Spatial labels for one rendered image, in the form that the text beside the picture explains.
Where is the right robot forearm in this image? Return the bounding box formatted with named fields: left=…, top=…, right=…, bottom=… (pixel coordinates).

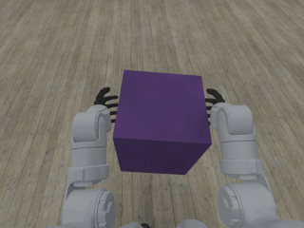
left=210, top=102, right=277, bottom=214

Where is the left robot forearm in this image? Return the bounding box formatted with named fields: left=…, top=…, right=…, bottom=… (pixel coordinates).
left=61, top=104, right=112, bottom=223

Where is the robot right hand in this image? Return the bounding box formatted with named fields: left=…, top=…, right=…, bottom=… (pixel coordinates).
left=205, top=88, right=225, bottom=125

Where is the robot right upper arm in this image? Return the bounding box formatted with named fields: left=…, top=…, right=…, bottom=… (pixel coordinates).
left=218, top=182, right=304, bottom=228

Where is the robot left hand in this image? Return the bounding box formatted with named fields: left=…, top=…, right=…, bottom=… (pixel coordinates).
left=94, top=86, right=119, bottom=123

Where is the carton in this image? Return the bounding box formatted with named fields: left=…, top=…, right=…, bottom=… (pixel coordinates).
left=112, top=69, right=212, bottom=175

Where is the robot left upper arm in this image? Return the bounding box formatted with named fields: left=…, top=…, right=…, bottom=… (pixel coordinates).
left=47, top=188, right=116, bottom=228

